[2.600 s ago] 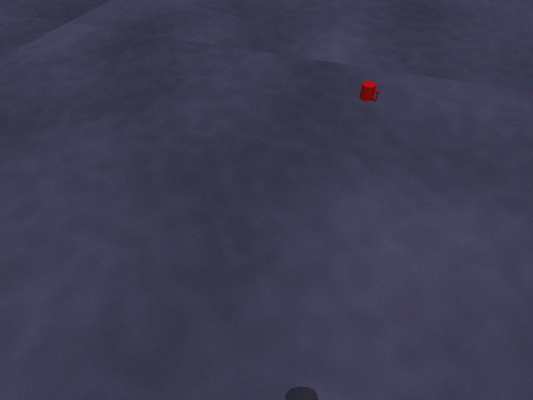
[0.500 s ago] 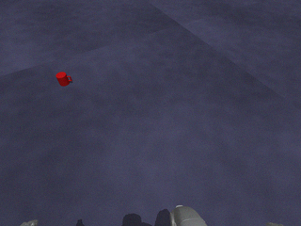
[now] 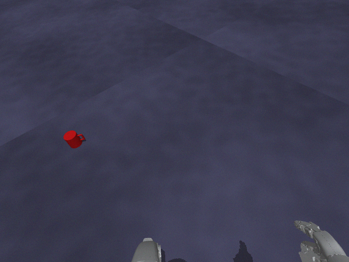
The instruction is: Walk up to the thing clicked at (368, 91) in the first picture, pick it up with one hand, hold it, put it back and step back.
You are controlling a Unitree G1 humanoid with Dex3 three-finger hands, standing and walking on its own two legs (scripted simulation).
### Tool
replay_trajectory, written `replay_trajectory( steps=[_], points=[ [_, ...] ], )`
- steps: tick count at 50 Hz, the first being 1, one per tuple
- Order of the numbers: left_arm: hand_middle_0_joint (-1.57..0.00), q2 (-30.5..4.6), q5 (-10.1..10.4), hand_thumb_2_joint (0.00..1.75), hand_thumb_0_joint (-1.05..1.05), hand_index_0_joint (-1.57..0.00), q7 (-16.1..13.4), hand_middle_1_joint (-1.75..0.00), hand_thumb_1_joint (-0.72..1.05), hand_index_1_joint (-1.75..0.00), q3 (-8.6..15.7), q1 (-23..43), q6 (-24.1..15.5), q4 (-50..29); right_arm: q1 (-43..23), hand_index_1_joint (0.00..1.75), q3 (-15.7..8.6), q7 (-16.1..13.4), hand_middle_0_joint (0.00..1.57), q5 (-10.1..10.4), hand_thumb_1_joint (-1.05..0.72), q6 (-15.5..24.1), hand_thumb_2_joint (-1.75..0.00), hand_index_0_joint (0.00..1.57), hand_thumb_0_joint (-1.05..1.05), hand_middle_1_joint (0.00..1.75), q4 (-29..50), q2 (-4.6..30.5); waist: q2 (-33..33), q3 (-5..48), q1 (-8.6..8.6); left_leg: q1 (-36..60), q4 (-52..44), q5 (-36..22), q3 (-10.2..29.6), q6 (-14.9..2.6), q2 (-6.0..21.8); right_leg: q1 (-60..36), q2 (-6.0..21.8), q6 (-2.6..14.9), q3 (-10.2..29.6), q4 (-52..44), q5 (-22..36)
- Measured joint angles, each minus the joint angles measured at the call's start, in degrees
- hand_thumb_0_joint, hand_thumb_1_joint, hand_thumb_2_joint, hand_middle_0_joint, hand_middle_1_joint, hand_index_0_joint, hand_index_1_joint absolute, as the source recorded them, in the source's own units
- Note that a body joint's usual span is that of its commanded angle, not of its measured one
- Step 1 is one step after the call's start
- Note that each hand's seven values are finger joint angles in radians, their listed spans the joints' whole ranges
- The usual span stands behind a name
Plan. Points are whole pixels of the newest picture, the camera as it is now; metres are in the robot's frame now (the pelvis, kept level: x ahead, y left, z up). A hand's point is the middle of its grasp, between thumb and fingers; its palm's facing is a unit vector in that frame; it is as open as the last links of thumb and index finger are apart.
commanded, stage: walk up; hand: left
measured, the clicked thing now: (75, 138) +1.08 +0.82 -0.70
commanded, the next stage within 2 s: none
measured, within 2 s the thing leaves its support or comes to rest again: neither
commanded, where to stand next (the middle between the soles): +0.65 +0.93 m, yaw -42 degrees
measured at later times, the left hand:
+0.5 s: hand (33, 193) +0.36 +0.48 -0.11, palm faces -0.23 -0.77 -0.60, open 7.4 cm
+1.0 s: hand (3, 157) +0.53 +0.68 -0.14, palm faces -0.38 -0.72 -0.58, open 7.4 cm
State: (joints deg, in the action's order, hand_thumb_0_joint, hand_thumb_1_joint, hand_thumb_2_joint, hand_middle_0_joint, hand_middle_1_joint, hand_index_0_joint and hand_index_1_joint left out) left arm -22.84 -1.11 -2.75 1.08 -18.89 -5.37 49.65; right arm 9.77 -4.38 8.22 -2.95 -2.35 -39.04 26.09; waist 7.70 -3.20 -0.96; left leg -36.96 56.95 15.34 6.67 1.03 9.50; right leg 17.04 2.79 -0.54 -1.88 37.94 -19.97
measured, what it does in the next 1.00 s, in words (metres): steps to the left, turning right: left foot, then right foot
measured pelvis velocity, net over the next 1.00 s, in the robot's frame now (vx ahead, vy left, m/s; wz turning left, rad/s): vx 0.33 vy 0.42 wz -0.41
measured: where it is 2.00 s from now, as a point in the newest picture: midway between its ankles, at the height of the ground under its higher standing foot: (57, 213)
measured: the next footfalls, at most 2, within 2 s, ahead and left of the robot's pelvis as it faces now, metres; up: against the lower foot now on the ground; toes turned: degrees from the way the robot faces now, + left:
left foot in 0.12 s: +0.21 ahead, +0.25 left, +0.00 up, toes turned +0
right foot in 0.44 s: +0.29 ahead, +0.09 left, +0.00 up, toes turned -20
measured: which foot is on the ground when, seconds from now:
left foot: up 0.00-0.10, down 0.12-0.44, up 0.46-0.80, down 0.82-1.00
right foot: down 0.00-0.12, up 0.14-0.42, down 0.44-0.82, up 0.84-1.00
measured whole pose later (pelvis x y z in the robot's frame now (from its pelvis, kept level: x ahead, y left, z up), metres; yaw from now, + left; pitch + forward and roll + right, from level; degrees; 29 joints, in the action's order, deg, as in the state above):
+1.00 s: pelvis +0.33 +0.42 -0.02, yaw -23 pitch +0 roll -1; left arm -27.5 0.8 -6.6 3.1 -15.1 -3.7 54.2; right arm 15.0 -5.0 3.6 -4.3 -3.6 -42.9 25.0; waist 2.5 -6.2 -4.5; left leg -22.1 48.9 26.2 -6.1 -2.0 3.0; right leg 35.8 0.6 2.4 -2.1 65.2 -26.6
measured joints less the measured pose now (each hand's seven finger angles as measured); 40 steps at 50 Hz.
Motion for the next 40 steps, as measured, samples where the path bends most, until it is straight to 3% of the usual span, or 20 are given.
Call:
replay_trajectory(
  steps=[5, 7, 9, 11, 13, 18, 22, 23, 25, 28, 32, 35, 40],
  points=[
    [-0.21, -2.35, -0.9, 0.9, 0.01, -0.21, -0.39, -0.3, 0.89, -0.3, 1.06, -3.9, 0.1, 1.45, -1.19, 0.3, -1.69, 0.72, 0.2, -0.45, -0.9, -0.17, -0.9, 0.2, 0.0, 0.3, -0.46, 2.59, -1.43, 2.16, 1.8, 3.4, -10.01, -2.25, -3.09, -1.27, -0.1, -0.58, 4.13, -0.9, 5.23, 3.12, -6.03],
    [-0.21, -4.35, -1.12, 0.9, 0.01, -0.21, -1.1, -0.3, 0.89, -0.3, 1.79, -4.04, 1.05, 2.71, -1.41, 0.3, -2.52, -0.06, 0.2, -0.94, -0.9, 1.05, -0.9, 0.2, 0.0, 0.3, -0.54, 2.22, -4.03, 1.84, 1.0, 4.7, -8.75, 2.76, -5.47, 1.21, -2.54, 2.31, 6.35, 1.19, 8.59, 10.93, -8.99],
    [-0.21, -5.51, -0.49, 0.9, 0.01, -0.21, -2.46, -0.3, 0.89, -0.3, 2.24, -2.15, 2.33, 4.57, -1.12, 0.3, -2.29, -1.28, 0.2, -0.62, -0.9, 1.98, -0.9, 0.2, 0.0, 0.3, -0.98, 0.86, -5.59, 0.57, 0.59, 5.09, -6.21, 5.01, -7.84, 1.48, -3.14, 7.94, 3.74, 3.1, 10.18, 24.27, -10.66],
    [-0.21, -6.13, 0.49, 0.9, 0.01, -0.21, -2.9, -0.3, 0.9, -0.3, 2.19, -0.23, 2.32, 5.59, -0.18, 0.3, -1.79, -2.22, 0.2, -0.28, -0.91, 1.83, -0.9, 0.2, 0.0, 0.3, -1.94, -0.94, -6.88, -0.45, 0.07, 7.72, -8.45, 5.07, -10.16, 0.59, -3.72, 12.66, 1.81, 3.75, 7.28, 31.44, -7.56],
    [-0.21, -6.14, 1.28, 0.9, 0.01, -0.2, -2.57, -0.3, 0.9, -0.3, 2.06, 0.94, 1.62, 5.75, 1.15, 0.3, -1.19, -2.86, 0.2, -0.29, -0.9, 1.49, -0.9, 0.2, 0.0, 0.3, -2.74, -2.14, -7.62, -1.12, -0.81, 11.06, -12.05, 4.77, -12.44, -0.91, -4.62, 15.5, 1.21, 3.38, 2.86, 31.03, -5.01],
    [-0.2, -4.05, 1.86, 0.9, 0.01, -0.2, -1.82, -0.3, 0.9, -0.3, 1.33, 2.47, 0.96, 4.65, 4.3, 0.3, -0.93, -3.88, 0.2, -1.29, -0.9, 0.59, -0.9, 0.2, 0.0, 0.3, -3.32, -2.24, -6.16, -2.08, -4.17, 17.89, -17.87, 5.62, -16.89, -4.01, -7.28, 16.53, 0.22, 2.29, -5.32, 18.16, -2.37],
    [-0.21, -2.8, 1.51, 0.9, 0.01, -0.21, -1.83, -0.3, 0.9, -0.3, 1.38, 2.46, -0.13, 1.96, 6.46, 0.3, -1.17, -3.78, 0.2, -1.19, -0.9, -1.25, -0.9, 0.2, 0.01, 0.3, -3.44, -1.24, -3.87, -1.61, -5.37, 19.09, -13.23, 9.92, -19.04, -5.04, -8.54, 10.09, -1.43, 4.28, -6.95, 2.29, 6.77],
    [-0.21, -2.63, 1.1, 0.9, 0.01, -0.21, -2.3, -0.3, 0.9, -0.3, 1.76, 2.55, -0.54, 1.1, 6.46, 0.3, -1.17, -3.85, 0.2, -0.98, -0.9, -1.72, -0.9, 0.2, 0.01, 0.3, -3.8, -1.08, -2.86, -1.81, -4.65, 17.39, -7.91, 11.42, -17.74, -3.97, -8.27, 9.64, -2.12, 5.12, -6.55, 2.74, 5.25],
    [-0.21, -2.25, 1.0, 0.9, 0.01, -0.21, -3.05, -0.3, 0.9, -0.3, 1.71, 3.04, -0.29, -0.35, 6.06, 0.3, -1.01, -4.06, 0.2, -0.91, -0.9, -2.93, -0.9, 0.2, 0.01, 0.3, -4.51, -1.03, -0.61, -2.28, -3.59, 12.47, 4.7, 13.69, -11.83, -0.89, -8.73, 9.34, -2.81, 4.94, -6.41, 5.21, 3.42],
    [-0.21, -1.51, 1.12, 0.9, 0.0, -0.21, -3.7, -0.3, 0.9, -0.3, 1.4, 3.05, 0.21, -1.06, 4.93, 0.3, -0.69, -3.8, 0.2, -0.79, -0.9, -4.13, -0.9, 0.2, 0.01, 0.3, -5.44, -0.72, 1.53, -1.64, -2.15, 6.0, 15.7, 11.01, -6.51, 0.67, -7.33, 7.44, -2.54, 3.84, -5.11, 4.47, 3.08],
    [-0.21, -1.49, 0.03, 0.9, 0.01, -0.21, -3.22, -0.3, 0.9, -0.3, 1.6, 1.44, 0.06, -1.0, 2.96, 0.3, -0.56, -2.5, 0.2, -0.73, -0.9, -3.94, -0.9, 0.2, 0.01, 0.3, -4.75, 0.3, 2.28, -0.87, -1.46, 2.02, 14.28, 6.19, -2.31, 0.53, -3.13, 5.97, -0.67, 1.14, -1.79, 3.34, 3.05],
    [-0.21, -2.3, -0.83, 0.9, 0.01, -0.21, -2.72, -0.3, 0.89, -0.3, 2.06, 0.31, 0.09, -0.76, 1.92, 0.3, -0.98, -1.76, 0.2, -0.76, -0.9, -3.75, -0.9, 0.2, 0.01, 0.3, -4.1, 1.46, 1.82, -0.26, -0.86, 2.35, 8.78, 5.56, -1.18, 0.34, -0.9, 6.67, 1.2, 0.07, 1.35, 4.31, 1.99],
    [-0.21, -4.79, -1.63, 0.9, 0.01, -0.21, -2.67, -0.3, 0.89, -0.3, 2.91, -0.31, 0.49, -0.62, 1.74, 0.3, -2.38, -1.58, 0.2, -0.97, -0.9, -3.14, -0.9, 0.2, 0.01, 0.3, -3.43, 4.35, 0.57, 0.52, 0.0, 7.34, -1.87, 9.23, -3.33, -1.0, -1.08, 9.8, 4.82, -0.24, 6.42, 8.54, -1.13]
  ],
)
